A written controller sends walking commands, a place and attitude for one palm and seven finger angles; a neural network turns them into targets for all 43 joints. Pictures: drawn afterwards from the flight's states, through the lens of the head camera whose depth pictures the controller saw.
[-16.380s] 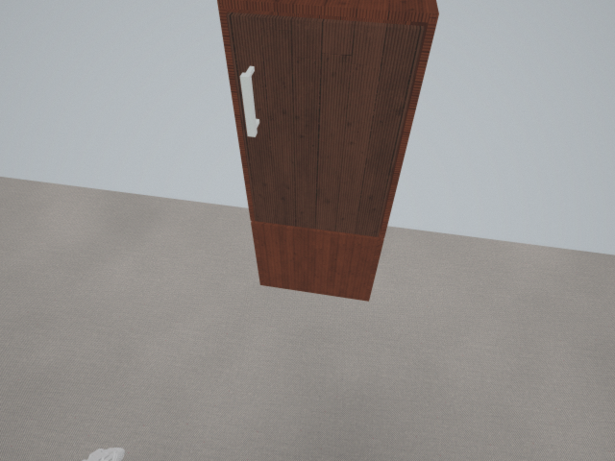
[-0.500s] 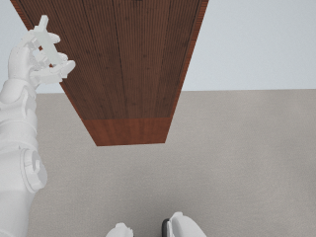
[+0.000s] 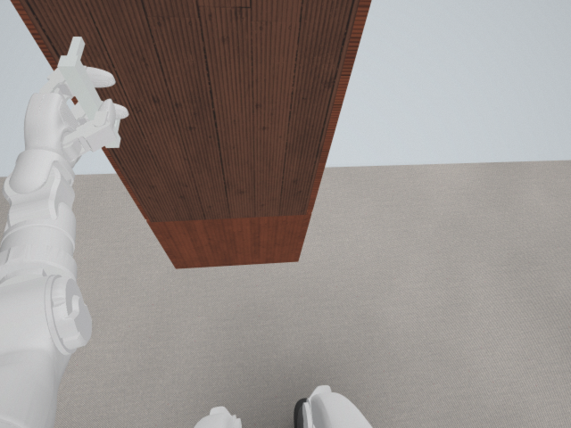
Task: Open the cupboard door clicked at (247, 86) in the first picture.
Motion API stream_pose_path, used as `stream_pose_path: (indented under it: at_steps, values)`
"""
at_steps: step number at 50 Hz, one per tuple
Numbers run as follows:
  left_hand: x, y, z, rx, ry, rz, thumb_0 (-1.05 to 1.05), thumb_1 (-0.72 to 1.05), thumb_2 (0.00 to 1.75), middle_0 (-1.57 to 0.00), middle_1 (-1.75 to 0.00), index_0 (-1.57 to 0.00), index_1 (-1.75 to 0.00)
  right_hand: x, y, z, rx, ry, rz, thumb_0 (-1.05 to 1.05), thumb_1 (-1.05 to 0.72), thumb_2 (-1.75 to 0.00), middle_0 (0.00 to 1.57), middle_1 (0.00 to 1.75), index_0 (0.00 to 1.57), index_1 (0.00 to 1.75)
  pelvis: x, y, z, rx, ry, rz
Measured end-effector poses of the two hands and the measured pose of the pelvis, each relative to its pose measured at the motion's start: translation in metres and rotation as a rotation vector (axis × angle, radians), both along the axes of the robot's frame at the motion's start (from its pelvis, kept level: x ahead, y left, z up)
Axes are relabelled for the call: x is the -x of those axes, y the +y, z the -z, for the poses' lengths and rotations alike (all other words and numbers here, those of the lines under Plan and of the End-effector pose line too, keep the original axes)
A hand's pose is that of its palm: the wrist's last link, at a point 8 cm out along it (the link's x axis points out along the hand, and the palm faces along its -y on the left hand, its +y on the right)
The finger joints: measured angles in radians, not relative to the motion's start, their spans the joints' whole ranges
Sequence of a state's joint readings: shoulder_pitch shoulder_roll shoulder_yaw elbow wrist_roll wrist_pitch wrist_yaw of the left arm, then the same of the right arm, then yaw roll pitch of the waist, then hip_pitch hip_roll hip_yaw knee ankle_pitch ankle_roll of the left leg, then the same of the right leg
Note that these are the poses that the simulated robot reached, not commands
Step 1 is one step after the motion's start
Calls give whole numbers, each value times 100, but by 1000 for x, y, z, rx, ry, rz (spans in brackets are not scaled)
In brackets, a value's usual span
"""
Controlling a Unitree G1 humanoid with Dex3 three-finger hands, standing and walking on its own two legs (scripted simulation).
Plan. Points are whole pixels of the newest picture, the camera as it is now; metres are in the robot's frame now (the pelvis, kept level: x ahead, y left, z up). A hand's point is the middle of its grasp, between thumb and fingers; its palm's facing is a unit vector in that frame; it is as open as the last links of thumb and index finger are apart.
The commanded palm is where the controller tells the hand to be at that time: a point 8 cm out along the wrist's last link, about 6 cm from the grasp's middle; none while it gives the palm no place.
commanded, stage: pull the door open along its arc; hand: left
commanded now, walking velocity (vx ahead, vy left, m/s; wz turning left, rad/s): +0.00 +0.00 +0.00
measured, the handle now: (96, 97) +0.56 +0.22 +0.10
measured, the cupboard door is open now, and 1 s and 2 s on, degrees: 0 48 45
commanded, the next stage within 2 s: open thumb and fingers to let go in 0.84 s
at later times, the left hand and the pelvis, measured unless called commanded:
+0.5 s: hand (138, 206) +0.38 +0.14 +0.10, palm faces +0.29 -0.95 +0.09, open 5.9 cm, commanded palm +0.32 +0.18 +0.10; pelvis +0.01 +0.00 +0.02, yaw +1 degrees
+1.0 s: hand (234, 290) +0.27 +0.04 +0.10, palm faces +0.33 -0.94 -0.04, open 5.8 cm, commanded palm +0.23 +0.10 +0.10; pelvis +0.00 -0.04 +0.02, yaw +4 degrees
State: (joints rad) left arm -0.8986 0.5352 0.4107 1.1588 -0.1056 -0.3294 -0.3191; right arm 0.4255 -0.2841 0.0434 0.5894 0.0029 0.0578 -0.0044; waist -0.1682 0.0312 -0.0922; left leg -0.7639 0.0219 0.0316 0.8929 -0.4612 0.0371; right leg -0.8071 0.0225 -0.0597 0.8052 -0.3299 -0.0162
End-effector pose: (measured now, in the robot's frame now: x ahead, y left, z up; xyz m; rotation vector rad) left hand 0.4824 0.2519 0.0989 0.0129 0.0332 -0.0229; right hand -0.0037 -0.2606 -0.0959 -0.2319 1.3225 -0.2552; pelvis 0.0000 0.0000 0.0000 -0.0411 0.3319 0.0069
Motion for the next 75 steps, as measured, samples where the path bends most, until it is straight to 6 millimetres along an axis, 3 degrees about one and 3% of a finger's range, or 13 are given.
stream_pose_path:
  at_steps: [8,16,26,33,39,46,56,66,75]
  values:
    - [23,-2,2,6,-22,15,1,75,80,-36,-135,-36,-135,-17,0,-4,-19,-54,14,0,-91,-89,20,30,20,30,-7,0,-6,-6,-24,18]
    - [77,-16,3,25,-43,31,1,74,77,-36,-134,-35,-134,-71,5,-11,-56,-220,-30,0,-91,-89,20,30,20,30,-14,1,-14,-13,-73,20]
    - [147,-68,4,86,-62,-351,1,72,80,-35,-135,-36,-130,-159,30,-19,-128,-435,-205,1,-91,-90,19,30,19,30,-9,-2,-16,-24,-133,-16]
    - [190,-106,-1,23,-32,-447,1,74,81,-32,-133,-34,-132,-191,50,-25,-168,-499,-282,1,-91,-89,20,30,20,30,-8,-10,-18,-35,-183,-41]
    - [221,-135,-3,15,-15,-425,2,73,79,-32,-133,-34,-133,-198,52,-30,-181,-529,-304,1,-91,-89,20,30,20,30,-7,-19,-19,-42,-221,-56]
    - [247,-162,-6,-25,-4,-336,2,71,76,-34,-133,-36,-134,-197,39,-32,-196,-551,-285,1,-91,-89,20,30,20,30,-7,-31,-18,-50,-250,-53]
    - [245,-166,-7,-10,-9,-435,2,60,77,-37,-132,-39,-133,-188,13,-27,-145,-518,-285,1,-91,-90,20,30,20,30,2,-48,-19,-64,-264,-62]
    - [249,-161,-12,-8,-41,-416,2,13,57,-35,-127,-35,-127,-174,0,-28,-116,-509,-268,1,-91,-90,20,30,19,30,10,-52,-22,-65,-274,-63]
    - [241,-155,-11,5,-38,-415,1,-34,37,-31,-117,-31,-118,-168,11,-29,-117,-505,-266,1,-91,-90,20,30,19,30,15,-43,-23,-61,-272,-61]
